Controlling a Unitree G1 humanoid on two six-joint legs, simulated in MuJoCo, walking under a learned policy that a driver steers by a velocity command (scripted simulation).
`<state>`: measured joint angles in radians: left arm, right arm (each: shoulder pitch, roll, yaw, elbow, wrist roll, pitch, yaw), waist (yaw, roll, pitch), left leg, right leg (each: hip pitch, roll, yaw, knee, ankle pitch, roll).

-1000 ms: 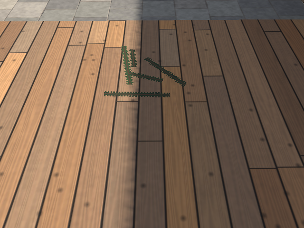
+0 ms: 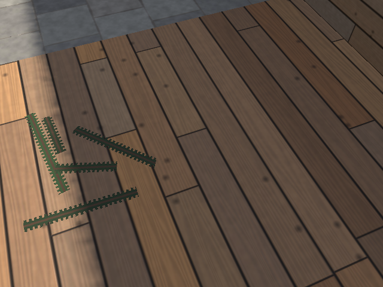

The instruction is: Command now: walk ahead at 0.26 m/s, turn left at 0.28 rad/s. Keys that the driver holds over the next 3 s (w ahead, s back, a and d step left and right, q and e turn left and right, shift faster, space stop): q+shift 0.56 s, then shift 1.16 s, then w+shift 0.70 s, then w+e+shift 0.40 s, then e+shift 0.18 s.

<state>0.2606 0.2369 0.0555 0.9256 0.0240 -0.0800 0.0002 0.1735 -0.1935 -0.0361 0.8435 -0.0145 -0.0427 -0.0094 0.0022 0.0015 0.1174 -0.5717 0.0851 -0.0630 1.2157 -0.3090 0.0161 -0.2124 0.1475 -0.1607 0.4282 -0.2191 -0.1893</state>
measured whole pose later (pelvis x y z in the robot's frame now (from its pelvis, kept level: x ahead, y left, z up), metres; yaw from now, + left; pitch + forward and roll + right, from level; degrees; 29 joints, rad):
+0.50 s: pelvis +0.15 +0.04 +0.00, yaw +22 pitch +1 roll -1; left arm 0.03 0.22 0.02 0.68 0.03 0.03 0.03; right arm 0.31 -0.29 -0.10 0.79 -0.01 0.04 0.00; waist -0.07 -0.01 0.08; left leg -0.35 -0.16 -0.09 0.46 -0.11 0.12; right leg -0.55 -0.02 0.12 1.04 -0.38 0.07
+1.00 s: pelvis +0.23 -0.02 +0.02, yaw +36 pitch +1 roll +2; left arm 0.24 0.25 0.01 0.72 0.02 0.00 0.02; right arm 0.20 -0.31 -0.06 0.72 -0.01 0.06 0.02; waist 0.02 0.06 0.04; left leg -0.38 -0.13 -0.18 0.92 -0.42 -0.04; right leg -0.22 0.03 0.04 0.42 -0.20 -0.05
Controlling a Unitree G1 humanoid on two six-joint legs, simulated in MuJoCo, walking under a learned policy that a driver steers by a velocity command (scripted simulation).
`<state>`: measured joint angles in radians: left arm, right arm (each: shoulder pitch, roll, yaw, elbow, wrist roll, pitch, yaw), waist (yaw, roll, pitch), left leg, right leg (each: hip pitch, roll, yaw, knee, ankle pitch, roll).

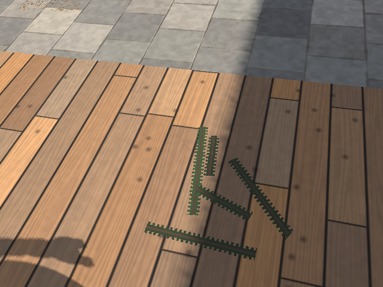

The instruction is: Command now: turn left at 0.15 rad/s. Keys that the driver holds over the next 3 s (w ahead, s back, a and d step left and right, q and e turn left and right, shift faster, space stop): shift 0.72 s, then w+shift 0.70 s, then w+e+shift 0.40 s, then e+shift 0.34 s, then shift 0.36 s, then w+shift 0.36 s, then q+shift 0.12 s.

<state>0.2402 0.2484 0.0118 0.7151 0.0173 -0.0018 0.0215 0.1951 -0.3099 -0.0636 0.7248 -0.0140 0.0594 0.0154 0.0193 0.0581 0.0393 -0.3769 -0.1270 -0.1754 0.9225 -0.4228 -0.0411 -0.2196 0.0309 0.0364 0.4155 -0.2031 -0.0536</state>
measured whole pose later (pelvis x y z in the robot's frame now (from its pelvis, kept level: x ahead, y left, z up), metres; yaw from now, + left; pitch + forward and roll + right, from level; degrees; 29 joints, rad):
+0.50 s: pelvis -0.01 +0.01 +0.00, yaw +0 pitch -2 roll +0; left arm 0.24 0.25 0.01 0.93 0.01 0.01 0.01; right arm 0.21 -0.25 0.01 0.97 -0.01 0.01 -0.03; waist 0.02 0.00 0.04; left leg -0.09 -0.04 -0.08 0.39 -0.26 0.02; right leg -0.16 0.05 0.02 0.38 -0.19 -0.04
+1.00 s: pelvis +0.04 -0.02 -0.01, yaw +1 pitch +1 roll +1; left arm 0.20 0.27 0.04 0.94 0.02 -0.04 -0.03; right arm 0.36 -0.27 -0.05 1.07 -0.01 -0.04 -0.01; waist -0.01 0.02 -0.03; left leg -0.06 -0.01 -0.08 0.36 -0.32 0.04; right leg -0.30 -0.02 -0.06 0.56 -0.33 -0.06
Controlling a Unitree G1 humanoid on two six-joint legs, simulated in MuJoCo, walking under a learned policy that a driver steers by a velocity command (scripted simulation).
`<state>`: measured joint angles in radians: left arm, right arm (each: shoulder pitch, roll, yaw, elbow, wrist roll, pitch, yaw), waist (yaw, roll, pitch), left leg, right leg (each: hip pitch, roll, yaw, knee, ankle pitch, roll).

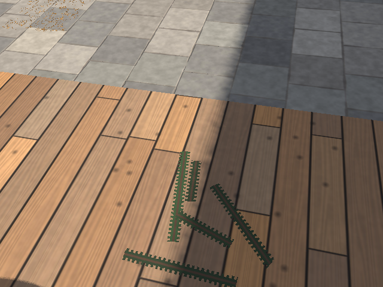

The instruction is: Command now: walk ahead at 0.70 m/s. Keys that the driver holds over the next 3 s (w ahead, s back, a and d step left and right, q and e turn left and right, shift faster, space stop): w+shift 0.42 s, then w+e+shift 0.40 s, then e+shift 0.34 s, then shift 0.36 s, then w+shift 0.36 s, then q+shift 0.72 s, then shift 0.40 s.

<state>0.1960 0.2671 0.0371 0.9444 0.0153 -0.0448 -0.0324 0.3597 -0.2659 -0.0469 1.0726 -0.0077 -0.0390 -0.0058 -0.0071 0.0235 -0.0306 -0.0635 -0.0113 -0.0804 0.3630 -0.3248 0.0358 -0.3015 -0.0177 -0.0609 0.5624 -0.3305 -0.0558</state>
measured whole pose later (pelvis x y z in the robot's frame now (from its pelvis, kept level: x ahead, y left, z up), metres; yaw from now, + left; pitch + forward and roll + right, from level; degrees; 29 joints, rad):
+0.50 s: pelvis +0.32 +0.00 -0.03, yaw -2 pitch +3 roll +1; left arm 0.53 0.20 0.03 1.08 0.02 -0.09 0.00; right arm -0.07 -0.24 -0.01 0.77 -0.04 -0.07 0.03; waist 0.07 0.00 0.05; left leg -0.56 -0.01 0.12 0.59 -0.09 0.13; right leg 0.18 -0.01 -0.01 0.48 -0.47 -0.05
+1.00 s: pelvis +0.75 -0.05 -0.04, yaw -24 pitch -1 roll +1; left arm 0.14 0.27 0.06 0.81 0.03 -0.04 -0.03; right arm 0.33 -0.20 -0.03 0.90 0.00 -0.08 -0.03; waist 0.02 -0.03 0.09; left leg -0.14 0.02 0.13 1.34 -0.46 -0.05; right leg -0.52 0.14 -0.15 0.68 -0.17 -0.23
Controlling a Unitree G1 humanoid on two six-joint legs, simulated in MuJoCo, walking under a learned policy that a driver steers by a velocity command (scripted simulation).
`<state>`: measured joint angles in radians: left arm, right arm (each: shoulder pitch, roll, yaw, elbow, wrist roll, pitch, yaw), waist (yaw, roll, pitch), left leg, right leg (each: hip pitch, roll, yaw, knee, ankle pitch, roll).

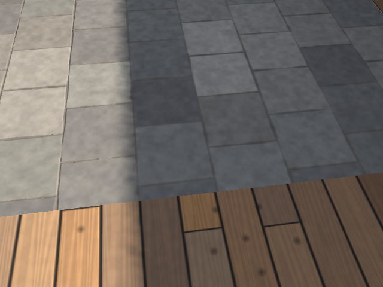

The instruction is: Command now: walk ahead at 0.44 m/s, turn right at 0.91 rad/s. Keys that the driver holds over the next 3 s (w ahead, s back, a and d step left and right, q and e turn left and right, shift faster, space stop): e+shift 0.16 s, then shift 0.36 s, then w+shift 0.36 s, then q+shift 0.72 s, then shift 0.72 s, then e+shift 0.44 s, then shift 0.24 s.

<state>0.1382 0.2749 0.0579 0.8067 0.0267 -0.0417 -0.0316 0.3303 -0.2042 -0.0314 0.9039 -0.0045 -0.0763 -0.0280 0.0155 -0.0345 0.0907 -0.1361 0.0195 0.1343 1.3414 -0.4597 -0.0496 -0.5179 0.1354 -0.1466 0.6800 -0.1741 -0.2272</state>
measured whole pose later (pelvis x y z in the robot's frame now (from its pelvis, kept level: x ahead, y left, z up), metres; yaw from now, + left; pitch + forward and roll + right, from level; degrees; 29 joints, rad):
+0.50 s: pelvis +0.22 +0.07 +0.03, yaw -20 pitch +0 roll -1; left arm 0.27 0.31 0.08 0.75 0.02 0.02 0.02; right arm 0.16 -0.27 0.00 0.68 -0.01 -0.02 -0.03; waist 0.03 -0.01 0.06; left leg -0.41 -0.01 -0.01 0.59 -0.18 0.04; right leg -0.28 0.21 0.19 0.89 -0.53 -0.04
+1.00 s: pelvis +0.31 +0.06 +0.05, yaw -19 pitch +2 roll -1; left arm 0.41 0.27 0.03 0.86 0.03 -0.07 0.01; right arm 0.20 -0.28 -0.05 0.69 -0.03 -0.02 0.05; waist 0.04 0.04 -0.03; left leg -0.64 -0.01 -0.06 0.93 -0.18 0.00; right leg 0.00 0.03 -0.05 0.24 -0.27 -0.03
